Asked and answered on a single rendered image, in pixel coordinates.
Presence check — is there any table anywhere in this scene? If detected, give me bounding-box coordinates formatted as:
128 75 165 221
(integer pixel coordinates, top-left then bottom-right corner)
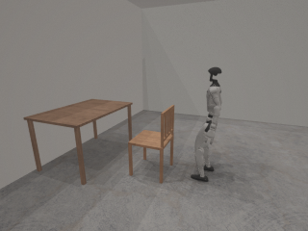
23 99 133 185

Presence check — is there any left robot forearm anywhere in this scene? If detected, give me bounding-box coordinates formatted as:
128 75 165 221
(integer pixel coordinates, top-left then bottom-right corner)
210 106 220 130

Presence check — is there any chair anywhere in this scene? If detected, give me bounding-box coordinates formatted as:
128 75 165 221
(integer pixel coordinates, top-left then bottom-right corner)
128 105 174 184

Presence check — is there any robot left shin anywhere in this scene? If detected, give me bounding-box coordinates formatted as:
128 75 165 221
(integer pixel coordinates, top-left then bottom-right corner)
194 149 205 177

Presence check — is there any humanoid robot head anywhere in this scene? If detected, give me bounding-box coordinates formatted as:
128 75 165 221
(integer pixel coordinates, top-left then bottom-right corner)
208 67 221 87

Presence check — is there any robot left upper arm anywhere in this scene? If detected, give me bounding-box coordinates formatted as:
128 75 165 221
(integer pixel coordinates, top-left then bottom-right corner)
209 87 221 110

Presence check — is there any left robot hand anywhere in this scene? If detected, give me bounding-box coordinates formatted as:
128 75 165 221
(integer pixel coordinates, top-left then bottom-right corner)
204 129 216 144

